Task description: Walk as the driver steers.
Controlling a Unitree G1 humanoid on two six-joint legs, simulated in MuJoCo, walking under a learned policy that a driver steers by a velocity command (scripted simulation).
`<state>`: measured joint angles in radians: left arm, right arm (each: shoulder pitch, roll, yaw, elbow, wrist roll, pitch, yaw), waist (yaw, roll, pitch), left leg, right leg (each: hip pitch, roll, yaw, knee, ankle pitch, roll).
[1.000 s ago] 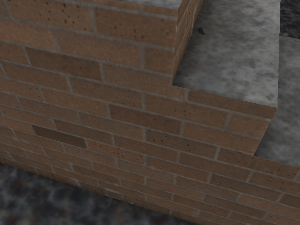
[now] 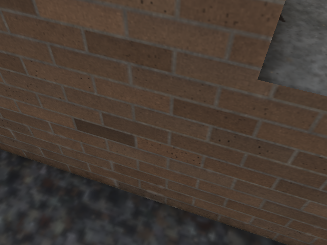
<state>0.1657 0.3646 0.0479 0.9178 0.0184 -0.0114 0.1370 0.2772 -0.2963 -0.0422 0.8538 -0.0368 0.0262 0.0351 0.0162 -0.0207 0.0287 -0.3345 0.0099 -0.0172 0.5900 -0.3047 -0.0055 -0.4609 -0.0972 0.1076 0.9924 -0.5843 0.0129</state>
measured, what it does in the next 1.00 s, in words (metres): steps to the left: right foot, then left foot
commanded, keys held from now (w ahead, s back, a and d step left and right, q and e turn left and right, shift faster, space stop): w+shift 1.00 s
